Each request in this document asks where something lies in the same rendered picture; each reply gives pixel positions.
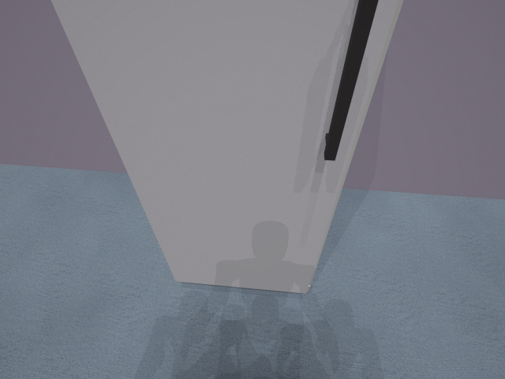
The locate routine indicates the fridge door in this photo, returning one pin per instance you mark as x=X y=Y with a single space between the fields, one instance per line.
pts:
x=219 y=110

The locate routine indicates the handle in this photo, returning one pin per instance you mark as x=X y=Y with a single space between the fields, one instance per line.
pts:
x=359 y=37

